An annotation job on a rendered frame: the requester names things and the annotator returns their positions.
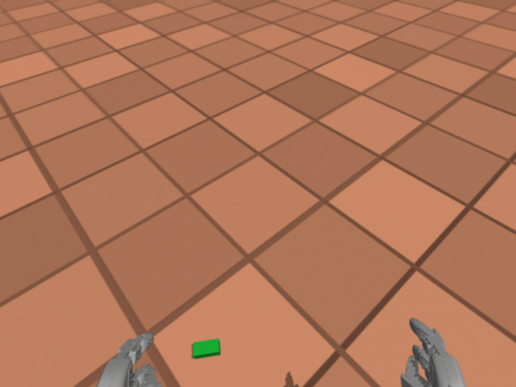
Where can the right robot hand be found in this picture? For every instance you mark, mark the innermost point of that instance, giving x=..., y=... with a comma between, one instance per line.
x=441, y=369

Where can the small box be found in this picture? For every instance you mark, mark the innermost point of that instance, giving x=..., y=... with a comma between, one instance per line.
x=206, y=348

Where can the left robot hand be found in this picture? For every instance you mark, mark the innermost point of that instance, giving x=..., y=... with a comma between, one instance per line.
x=118, y=371

